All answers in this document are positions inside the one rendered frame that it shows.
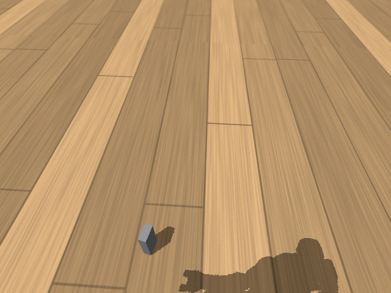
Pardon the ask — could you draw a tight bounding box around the carton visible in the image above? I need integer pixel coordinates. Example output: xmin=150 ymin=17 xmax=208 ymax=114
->
xmin=138 ymin=223 xmax=157 ymax=255

